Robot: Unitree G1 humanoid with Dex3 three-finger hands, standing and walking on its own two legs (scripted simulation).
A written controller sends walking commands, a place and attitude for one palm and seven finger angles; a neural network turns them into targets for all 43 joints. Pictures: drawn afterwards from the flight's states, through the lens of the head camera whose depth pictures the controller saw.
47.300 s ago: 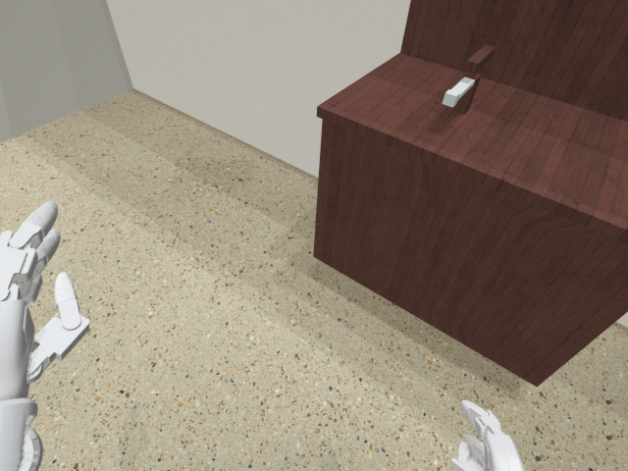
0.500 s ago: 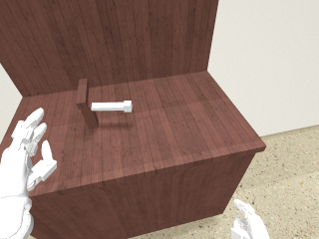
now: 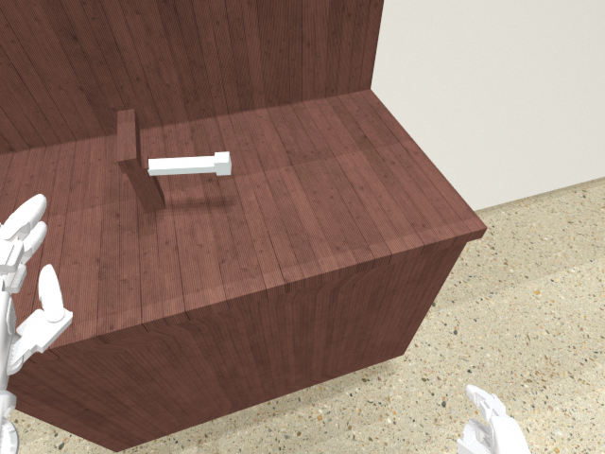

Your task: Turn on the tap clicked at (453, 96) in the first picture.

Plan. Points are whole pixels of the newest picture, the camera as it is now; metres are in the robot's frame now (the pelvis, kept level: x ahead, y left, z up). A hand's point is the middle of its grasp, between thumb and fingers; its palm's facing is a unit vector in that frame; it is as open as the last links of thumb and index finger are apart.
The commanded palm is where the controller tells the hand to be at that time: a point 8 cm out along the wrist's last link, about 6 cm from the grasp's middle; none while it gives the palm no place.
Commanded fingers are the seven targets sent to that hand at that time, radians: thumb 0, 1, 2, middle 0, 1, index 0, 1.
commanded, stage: step back with the hand held close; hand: left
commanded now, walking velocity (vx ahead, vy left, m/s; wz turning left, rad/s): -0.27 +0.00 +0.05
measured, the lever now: (222, 163) +0.55 +0.18 +0.06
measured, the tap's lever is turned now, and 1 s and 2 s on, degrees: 77 77 77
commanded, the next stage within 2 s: stop stepping back and stand still in 1.08 s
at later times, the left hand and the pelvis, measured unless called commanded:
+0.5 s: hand (54, 327) +0.20 +0.25 +0.16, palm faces +0.36 -0.81 -0.46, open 7.4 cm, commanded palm +0.14 +0.29 +0.18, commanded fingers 0.00 0.90 0.90 -0.20 -0.30 -0.20 -0.30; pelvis -0.02 +0.01 -0.01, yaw +1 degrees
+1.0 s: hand out of the picture +0.10 +0.16 +0.16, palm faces +0.28 -0.83 -0.49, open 7.4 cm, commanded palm +0.05 +0.21 +0.18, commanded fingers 0.00 0.90 0.90 -0.20 -0.30 -0.20 -0.30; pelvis -0.11 -0.07 +0.01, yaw -1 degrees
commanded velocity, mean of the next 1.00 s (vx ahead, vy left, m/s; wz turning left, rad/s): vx -0.37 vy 0.00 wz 0.06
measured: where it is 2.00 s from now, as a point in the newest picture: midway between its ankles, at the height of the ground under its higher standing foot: outside the picture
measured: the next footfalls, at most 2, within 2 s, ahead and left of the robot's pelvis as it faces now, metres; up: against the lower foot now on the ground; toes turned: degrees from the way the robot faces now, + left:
right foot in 0.76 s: -0.08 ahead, -0.16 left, +0.00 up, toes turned +1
left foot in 1.12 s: -0.16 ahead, +0.06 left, +0.00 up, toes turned +3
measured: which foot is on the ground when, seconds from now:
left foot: down 0.00-0.84, up 0.86-1.00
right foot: down 0.00-0.46, up 0.48-0.74, down 0.76-1.00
